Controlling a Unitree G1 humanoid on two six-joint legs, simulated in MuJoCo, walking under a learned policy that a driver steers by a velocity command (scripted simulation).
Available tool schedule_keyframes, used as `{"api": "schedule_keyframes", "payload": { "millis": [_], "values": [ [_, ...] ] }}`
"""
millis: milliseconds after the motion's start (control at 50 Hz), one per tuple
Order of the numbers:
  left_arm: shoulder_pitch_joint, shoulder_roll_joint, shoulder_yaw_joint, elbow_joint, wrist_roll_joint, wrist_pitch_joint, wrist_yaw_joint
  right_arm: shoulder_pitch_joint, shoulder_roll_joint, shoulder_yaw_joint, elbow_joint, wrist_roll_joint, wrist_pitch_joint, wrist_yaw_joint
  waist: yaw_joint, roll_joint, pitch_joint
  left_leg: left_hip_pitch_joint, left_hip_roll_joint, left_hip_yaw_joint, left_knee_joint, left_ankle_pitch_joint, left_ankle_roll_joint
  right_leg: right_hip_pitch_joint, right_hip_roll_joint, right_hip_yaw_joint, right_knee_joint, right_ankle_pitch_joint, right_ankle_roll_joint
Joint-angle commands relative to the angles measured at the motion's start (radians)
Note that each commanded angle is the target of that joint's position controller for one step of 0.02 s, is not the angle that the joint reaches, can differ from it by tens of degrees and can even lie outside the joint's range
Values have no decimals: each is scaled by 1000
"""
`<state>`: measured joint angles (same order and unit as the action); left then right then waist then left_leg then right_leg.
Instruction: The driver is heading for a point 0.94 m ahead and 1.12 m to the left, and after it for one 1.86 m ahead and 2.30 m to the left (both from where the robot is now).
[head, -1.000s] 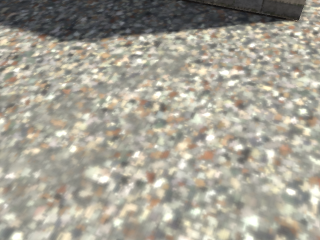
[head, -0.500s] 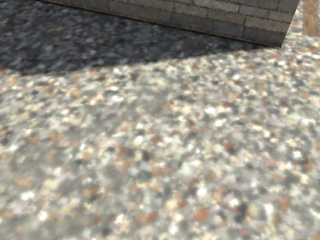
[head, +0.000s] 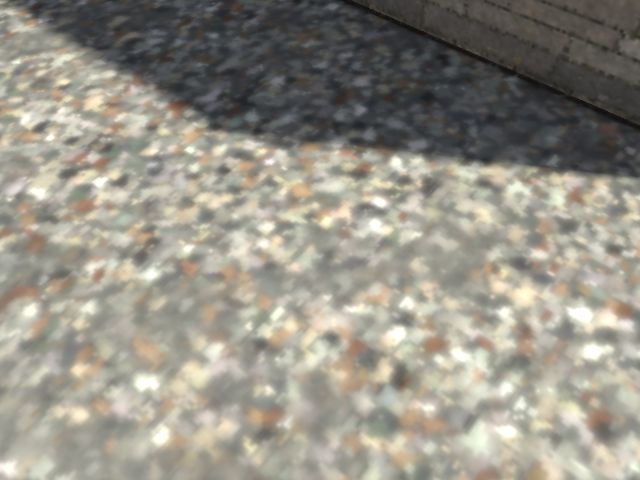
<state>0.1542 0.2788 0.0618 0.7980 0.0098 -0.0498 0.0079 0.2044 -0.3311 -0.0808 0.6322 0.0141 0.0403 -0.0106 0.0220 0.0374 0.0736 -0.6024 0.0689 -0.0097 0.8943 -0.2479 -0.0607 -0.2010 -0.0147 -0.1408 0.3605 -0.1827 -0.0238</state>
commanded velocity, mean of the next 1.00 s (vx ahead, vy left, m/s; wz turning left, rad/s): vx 0.24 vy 0.00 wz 0.59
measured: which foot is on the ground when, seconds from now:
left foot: up 0.00-0.14, down 0.16-0.60, up 0.62-1.00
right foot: down 0.00-0.16, up 0.18-0.58, down 0.60-1.00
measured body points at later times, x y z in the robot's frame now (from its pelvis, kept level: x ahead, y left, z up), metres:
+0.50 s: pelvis +0.16 +0.04 +0.00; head +0.18 +0.06 +0.45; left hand +0.28 +0.35 -0.09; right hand +0.31 -0.23 -0.09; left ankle +0.09 +0.13 -0.74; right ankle +0.31 -0.09 -0.71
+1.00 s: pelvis +0.31 +0.06 +0.00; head +0.34 +0.10 +0.44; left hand +0.22 +0.36 -0.12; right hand +0.62 -0.04 -0.08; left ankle +0.30 +0.21 -0.72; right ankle +0.33 -0.07 -0.74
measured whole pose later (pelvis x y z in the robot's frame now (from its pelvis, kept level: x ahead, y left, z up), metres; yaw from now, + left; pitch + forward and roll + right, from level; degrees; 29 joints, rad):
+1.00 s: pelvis +0.31 +0.06 +0.00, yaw +36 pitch +2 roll -1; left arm 0.16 0.32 0.07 0.84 -0.02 -0.01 0.00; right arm 0.15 -0.31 -0.07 0.53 0.02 0.06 0.02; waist 0.05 0.02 0.08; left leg -0.49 0.05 0.01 0.67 -0.22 -0.01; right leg -0.13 -0.04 -0.18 0.40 -0.29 0.01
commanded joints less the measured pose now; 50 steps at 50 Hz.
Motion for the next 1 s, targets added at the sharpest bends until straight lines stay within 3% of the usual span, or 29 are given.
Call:
{"api": "schedule_keyframes", "payload": {
  "millis": [20,80,120,140,160,180,200,220,240,260,280,320,400,500,540,560,580,600,620,640,660,680,720,760,820,920,1000],
  "values": [
    [-85,176,43,-65,-14,-4,7,33,-39,-7,-74,-2,-2,21,-23,-136,-141,139,13,9,-112,86,22,53,-272,80,-82,480,-181],
    [-63,206,54,-47,-36,8,-2,-12,-64,-19,-112,-3,10,36,-15,-138,-124,157,-2,31,-209,24,58,105,-299,76,-16,439,-157],
    [-58,227,62,-38,-49,16,-6,-10,-68,-26,-120,0,20,36,-30,-131,-129,225,-24,62,-300,21,96,102,-309,69,35,298,-126],
    [-41,211,60,-30,-52,18,-8,17,-85,-36,-110,-1,21,30,-42,-109,-139,311,-53,76,-355,38,124,66,-280,46,98,181,-98],
    [-7,164,47,-19,-36,18,-11,112,-138,-61,-82,6,19,17,-71,-24,-180,473,-51,24,-408,61,170,-20,-220,-5,266,72,-57],
    [-24,91,22,-74,6,12,-16,178,-278,-95,-84,10,11,-3,-63,261,-199,687,186,-393,-488,67,325,-360,-59,-90,622,-271,36],
    [-91,108,21,-103,5,-3,-19,222,-251,-78,-98,-2,-22,12,-121,240,-247,754,284,-720,-625,-138,457,-583,45,131,819,-483,52],
    [-118,159,35,-107,-25,-18,-31,205,-186,-55,-93,-4,-51,20,-120,153,-208,729,277,-654,-650,-196,425,-630,-8,210,860,-422,32],
    [-115,167,38,-103,-36,-29,-38,168,-149,-43,-94,0,-67,20,-92,111,-163,666,235,-571,-646,-239,378,-614,-41,220,819,-336,13],
    [-116,169,41,-91,-23,-35,-37,128,-132,-37,-97,4,-70,17,-71,64,-126,601,203,-505,-651,-215,342,-586,-63,216,750,-274,11],
    [-119,171,44,-85,-10,-39,-35,94,-118,-28,-103,2,-70,10,-53,61,-105,547,171,-452,-663,-155,322,-536,-73,217,674,-206,15],
    [-117,146,38,-75,-6,-45,-38,79,-130,-29,-115,-11,-72,-2,-40,64,-108,494,125,-389,-677,-35,312,-451,-42,192,572,-104,36],
    [-168,96,15,-79,-10,-45,-39,112,-159,-42,-96,0,-75,-16,-60,70,-93,428,82,-316,-666,8,294,-343,5,189,318,25,71],
    [-204,123,17,-104,-25,-57,-46,153,-160,-45,-62,9,-68,-10,-77,92,-74,376,89,-385,-629,-67,272,-233,26,215,183,70,68],
    [-166,141,26,-98,-28,-67,-46,143,-144,-41,-58,8,-66,-8,-51,105,-78,365,82,-420,-586,-86,257,-155,29,214,146,50,50],
    [-122,147,32,-86,-22,-71,-43,122,-129,-36,-61,8,-62,-9,-19,107,-78,352,52,-417,-532,-47,233,-89,33,205,96,70,36],
    [-64,160,41,-73,-10,-73,-37,110,-99,-28,-65,7,-58,-13,14,103,-98,322,9,-394,-450,-13,196,7,9,208,56,92,18],
    [34,208,55,-65,8,-73,-26,99,-41,-10,-81,-2,-58,-16,51,19,-180,242,-56,-316,-240,-59,143,177,-131,331,44,106,-35],
    [104,310,77,-50,26,-55,-18,174,10,7,-124,5,-62,-21,12,-282,-260,-26,-179,-160,51,-365,77,389,-361,674,-14,106,-186],
    [107,254,68,-43,4,-46,-23,219,-83,-13,-112,9,-63,-25,4,-304,-233,-145,-121,-156,229,-411,44,382,-422,826,-46,63,-241],
    [65,180,46,-64,-2,-41,-20,180,-139,-31,-94,8,-53,-25,11,-213,-172,-160,-79,-165,305,-344,30,320,-382,692,-29,130,-214],
    [19,143,34,-76,2,-32,-18,146,-146,-37,-89,3,-40,-27,2,-163,-144,-136,-57,-139,316,-293,17,254,-330,551,-19,236,-182],
    [-42,116,23,-78,2,-17,-10,122,-124,-40,-98,2,-20,-24,-26,-167,-105,-82,-18,-108,280,-221,2,139,-267,384,-32,392,-161],
    [-44,145,31,-62,7,-13,-2,103,-73,-24,-112,5,-9,-19,-26,-186,-100,-37,-20,-56,222,-160,-11,87,-241,282,-66,486,-177],
    [-47,173,40,-45,-2,0,9,56,-45,-10,-137,2,-5,-11,-15,-165,-131,-17,-5,-38,96,-68,-15,121,-262,208,-78,546,-198],
    [-63,203,48,-36,-20,21,4,-21,-47,-9,-160,2,-2,20,3,-159,-126,118,-10,19,-137,57,21,110,-259,93,-70,473,-170],
    [-50,233,58,-26,-52,28,-7,-35,-76,-26,-179,2,8,38,-13,-152,-117,196,-37,54,-313,33,81,158,-282,74,46,478,-128]
  ]
}}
